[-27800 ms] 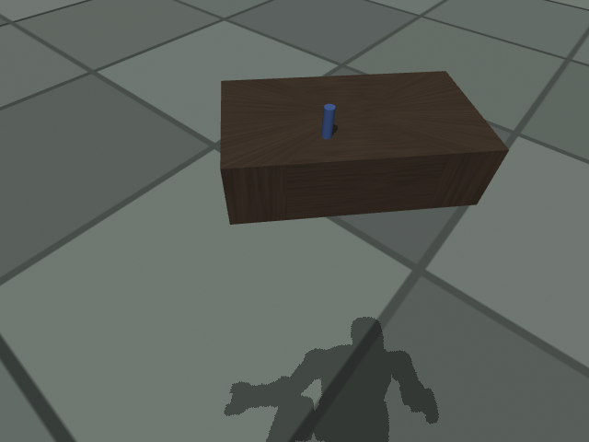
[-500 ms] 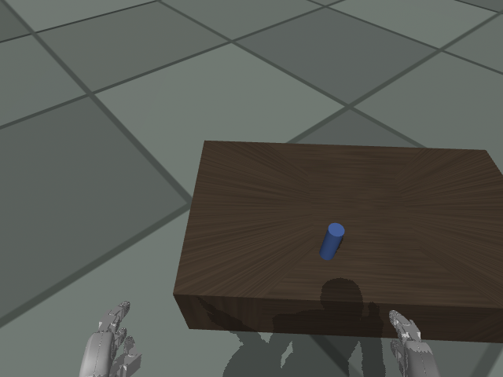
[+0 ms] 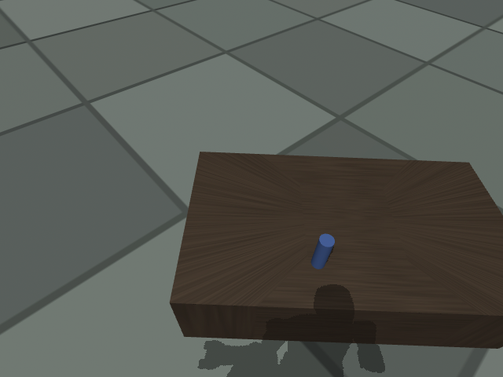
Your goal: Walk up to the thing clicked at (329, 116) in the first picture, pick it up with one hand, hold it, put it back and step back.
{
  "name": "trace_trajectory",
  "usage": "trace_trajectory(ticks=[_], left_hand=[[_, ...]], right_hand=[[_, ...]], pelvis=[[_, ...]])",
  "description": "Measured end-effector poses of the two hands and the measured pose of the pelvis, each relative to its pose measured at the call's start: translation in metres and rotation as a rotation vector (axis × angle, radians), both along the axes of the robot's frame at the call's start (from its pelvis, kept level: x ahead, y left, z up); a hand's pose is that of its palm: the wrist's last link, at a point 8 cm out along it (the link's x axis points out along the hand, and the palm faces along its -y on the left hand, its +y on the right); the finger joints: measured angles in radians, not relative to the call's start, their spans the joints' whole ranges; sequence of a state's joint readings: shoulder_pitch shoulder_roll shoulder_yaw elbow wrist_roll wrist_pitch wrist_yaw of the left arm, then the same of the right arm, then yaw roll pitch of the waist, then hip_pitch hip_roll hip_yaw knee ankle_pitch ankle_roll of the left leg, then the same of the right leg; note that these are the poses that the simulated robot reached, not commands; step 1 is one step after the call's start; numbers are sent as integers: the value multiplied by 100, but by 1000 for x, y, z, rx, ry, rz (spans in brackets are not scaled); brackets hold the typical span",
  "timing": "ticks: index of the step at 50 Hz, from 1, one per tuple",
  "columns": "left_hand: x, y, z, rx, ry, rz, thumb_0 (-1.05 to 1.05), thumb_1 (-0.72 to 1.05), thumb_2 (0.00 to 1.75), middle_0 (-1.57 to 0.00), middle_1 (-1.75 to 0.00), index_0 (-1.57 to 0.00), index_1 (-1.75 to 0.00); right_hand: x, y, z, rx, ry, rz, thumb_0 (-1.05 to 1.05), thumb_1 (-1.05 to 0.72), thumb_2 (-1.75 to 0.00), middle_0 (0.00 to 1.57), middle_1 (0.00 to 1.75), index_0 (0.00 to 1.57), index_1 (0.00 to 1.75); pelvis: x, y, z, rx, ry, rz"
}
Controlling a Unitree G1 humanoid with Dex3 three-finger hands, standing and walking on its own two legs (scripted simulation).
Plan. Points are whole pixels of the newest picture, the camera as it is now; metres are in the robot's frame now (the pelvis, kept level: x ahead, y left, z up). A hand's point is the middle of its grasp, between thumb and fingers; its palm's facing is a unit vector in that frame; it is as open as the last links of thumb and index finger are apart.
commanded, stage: stand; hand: right
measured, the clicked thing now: (322, 252) +0.54 -0.22 -0.37
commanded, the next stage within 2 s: step back in 1.80 s
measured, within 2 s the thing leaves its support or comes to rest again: neither
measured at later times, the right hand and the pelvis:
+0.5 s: hand out of the picture +0.05 -0.24 -0.14, palm faces -0.03 +0.94 -0.35, open 7.4 cm; pelvis -0.01 +0.01 +0.02, yaw +0 degrees
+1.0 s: hand out of the picture +0.07 -0.24 -0.14, palm faces -0.03 +0.94 -0.35, open 7.4 cm; pelvis +0.01 +0.01 +0.02, yaw +0 degrees
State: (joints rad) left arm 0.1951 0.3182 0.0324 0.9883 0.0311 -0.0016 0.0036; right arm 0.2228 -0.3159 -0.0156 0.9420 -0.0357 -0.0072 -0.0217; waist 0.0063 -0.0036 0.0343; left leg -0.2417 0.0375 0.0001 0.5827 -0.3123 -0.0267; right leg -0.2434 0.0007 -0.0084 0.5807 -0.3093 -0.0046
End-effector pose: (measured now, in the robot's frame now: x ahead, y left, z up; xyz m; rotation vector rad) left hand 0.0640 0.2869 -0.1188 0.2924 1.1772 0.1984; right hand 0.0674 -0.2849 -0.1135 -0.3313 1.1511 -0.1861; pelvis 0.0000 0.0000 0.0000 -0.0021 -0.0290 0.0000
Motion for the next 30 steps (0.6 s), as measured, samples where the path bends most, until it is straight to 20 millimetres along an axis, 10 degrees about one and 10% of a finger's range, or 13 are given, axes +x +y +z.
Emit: trace_trajectory(ticks=[30], left_hand=[[-22, 13, 8, -10, 93, 41, 1, 90, 90, -20, -30, -20, -30]], right_hand=[[-20, 6, 7, 5, 105, -33, 0, -90, -90, 20, 30, 20, 30]], pelvis=[[-6, 9, 17, 0, -32, 4]])
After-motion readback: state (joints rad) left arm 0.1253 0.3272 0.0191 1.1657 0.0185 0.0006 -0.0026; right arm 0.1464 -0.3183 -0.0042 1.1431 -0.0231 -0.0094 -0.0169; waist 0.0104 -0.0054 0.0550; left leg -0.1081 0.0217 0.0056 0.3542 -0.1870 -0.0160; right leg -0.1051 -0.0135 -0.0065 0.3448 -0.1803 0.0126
